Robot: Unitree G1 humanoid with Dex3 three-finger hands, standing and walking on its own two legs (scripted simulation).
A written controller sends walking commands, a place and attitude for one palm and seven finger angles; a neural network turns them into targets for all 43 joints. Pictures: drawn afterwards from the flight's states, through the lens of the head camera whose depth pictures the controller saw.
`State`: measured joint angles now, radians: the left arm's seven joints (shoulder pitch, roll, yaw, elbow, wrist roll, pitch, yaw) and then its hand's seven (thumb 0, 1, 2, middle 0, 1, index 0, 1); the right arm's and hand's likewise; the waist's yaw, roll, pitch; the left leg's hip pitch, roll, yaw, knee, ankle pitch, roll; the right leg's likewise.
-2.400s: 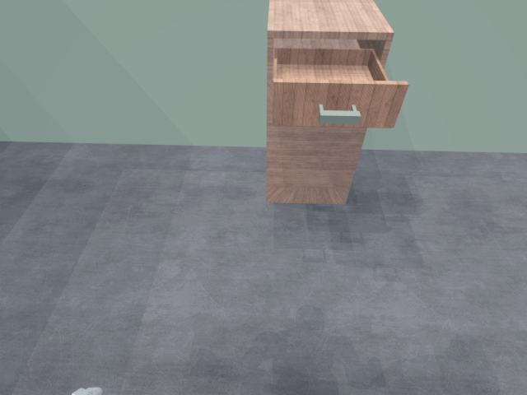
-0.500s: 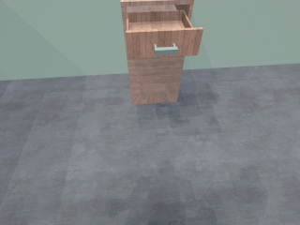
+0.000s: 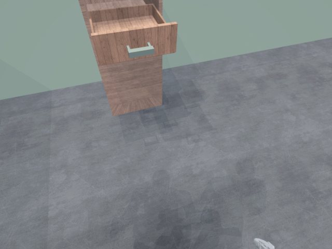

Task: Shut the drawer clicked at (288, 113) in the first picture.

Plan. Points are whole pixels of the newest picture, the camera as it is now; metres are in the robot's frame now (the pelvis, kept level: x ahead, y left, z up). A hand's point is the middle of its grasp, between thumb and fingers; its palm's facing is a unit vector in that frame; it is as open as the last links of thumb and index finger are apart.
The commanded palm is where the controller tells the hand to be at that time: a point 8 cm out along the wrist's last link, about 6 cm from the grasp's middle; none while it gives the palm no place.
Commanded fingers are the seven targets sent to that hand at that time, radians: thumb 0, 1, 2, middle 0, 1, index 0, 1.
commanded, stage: walk to a spot facing it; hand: left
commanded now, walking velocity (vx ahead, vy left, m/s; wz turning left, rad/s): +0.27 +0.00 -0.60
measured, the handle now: (139, 48) +0.86 +0.22 -0.02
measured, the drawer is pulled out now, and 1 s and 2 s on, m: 0.30 0.30 0.30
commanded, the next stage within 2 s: turn to face it in 1.22 s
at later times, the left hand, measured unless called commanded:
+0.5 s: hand (154, 195) +0.29 +0.08 -0.17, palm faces -0.39 -0.90 -0.20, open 7.4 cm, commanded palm none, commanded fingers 0.00 0.90 0.90 -0.20 -0.30 -0.20 -0.30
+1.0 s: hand (155, 183) +0.34 +0.08 -0.19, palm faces -0.39 -0.91 -0.17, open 7.4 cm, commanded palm none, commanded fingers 0.00 0.90 0.90 -0.20 -0.30 -0.20 -0.30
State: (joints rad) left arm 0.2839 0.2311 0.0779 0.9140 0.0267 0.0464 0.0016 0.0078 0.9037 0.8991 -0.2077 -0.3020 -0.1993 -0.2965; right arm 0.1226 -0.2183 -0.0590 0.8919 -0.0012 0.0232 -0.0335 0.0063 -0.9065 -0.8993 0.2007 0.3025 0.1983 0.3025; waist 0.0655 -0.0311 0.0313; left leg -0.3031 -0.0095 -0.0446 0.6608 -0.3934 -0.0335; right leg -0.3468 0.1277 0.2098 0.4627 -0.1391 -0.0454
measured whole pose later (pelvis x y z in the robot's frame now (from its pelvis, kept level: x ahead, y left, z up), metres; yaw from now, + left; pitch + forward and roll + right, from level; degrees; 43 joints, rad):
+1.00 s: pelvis +0.26 -0.10 -0.01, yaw -28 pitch -2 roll -1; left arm 0.36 0.23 0.08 1.05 0.03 0.00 -0.01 0.01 0.91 0.90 -0.20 -0.30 -0.19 -0.30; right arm 0.25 -0.13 -0.03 0.94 -0.03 -0.08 0.00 0.00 -0.91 -0.90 0.20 0.30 0.20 0.30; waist 0.02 -0.06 -0.01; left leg -0.29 0.06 0.17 0.59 -0.28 0.05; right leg -0.34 0.02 0.00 1.01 -0.39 -0.04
